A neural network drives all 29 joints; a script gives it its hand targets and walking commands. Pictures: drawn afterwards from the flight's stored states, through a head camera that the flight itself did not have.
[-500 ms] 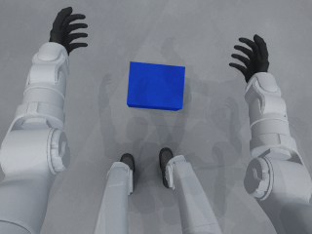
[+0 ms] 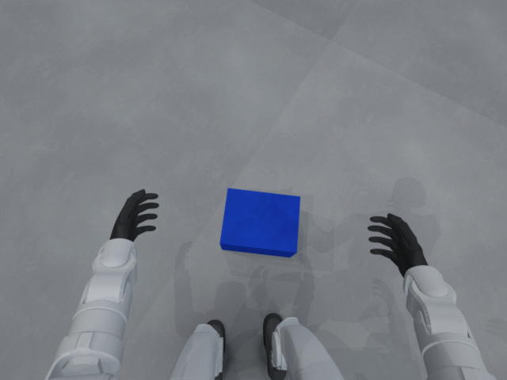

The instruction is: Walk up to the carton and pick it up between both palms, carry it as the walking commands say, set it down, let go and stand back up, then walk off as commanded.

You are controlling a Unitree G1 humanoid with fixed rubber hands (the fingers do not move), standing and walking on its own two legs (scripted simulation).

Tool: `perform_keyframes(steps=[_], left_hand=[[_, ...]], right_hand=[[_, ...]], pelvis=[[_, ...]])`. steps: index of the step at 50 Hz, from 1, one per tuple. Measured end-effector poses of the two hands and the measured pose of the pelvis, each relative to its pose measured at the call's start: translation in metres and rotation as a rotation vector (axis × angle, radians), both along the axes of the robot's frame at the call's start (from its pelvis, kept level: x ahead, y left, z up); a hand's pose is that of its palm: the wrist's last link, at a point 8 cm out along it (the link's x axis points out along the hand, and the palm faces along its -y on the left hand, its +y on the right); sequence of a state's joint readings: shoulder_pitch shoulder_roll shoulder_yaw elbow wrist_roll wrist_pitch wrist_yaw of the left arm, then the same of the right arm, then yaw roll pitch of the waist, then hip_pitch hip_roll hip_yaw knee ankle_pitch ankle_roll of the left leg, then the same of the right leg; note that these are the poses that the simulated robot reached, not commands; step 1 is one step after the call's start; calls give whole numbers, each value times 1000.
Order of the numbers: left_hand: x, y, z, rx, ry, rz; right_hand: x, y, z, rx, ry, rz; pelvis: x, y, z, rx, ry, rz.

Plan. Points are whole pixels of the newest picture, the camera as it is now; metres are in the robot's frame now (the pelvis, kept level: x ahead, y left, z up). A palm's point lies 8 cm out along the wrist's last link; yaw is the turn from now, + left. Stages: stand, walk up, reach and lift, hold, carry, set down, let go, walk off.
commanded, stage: let go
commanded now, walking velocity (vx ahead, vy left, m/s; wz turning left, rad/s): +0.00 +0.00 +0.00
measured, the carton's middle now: (259, 224) +0.47 -0.06 -0.66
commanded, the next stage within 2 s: stand in 0.84 s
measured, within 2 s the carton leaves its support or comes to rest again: neither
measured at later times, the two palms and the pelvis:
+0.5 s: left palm (60, 330) +0.20 +0.25 -0.03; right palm (410, 317) +0.19 -0.21 -0.02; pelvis +0.03 +0.02 +0.04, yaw -1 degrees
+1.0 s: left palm (41, 359) +0.17 +0.28 -0.04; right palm (444, 330) +0.17 -0.26 -0.04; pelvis +0.03 +0.01 +0.04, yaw -2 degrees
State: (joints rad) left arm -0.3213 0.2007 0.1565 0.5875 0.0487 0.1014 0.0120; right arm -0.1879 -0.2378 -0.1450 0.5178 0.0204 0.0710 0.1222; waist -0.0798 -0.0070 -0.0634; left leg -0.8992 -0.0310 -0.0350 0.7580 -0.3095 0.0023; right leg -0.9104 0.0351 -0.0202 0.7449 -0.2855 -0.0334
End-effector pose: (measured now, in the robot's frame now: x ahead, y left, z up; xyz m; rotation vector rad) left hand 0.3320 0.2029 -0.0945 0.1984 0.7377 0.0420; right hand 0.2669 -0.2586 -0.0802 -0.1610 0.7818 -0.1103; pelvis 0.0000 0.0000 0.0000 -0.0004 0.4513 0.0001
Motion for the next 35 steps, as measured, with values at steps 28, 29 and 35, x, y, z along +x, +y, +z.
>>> perform_keyframes(steps=[28,29,35], left_hand=[[-137,51,69,-18,59,30],[-138,51,70,-20,62,31],[-144,46,68,-27,70,29]], right_hand=[[-73,48,58,15,1,33],[-73,47,58,14,1,34],[-76,43,58,1,14,24]], pelvis=[[33,23,42,-13,-511,-15],[33,23,42,-13,-517,-15],[30,21,41,-12,-542,-20]])
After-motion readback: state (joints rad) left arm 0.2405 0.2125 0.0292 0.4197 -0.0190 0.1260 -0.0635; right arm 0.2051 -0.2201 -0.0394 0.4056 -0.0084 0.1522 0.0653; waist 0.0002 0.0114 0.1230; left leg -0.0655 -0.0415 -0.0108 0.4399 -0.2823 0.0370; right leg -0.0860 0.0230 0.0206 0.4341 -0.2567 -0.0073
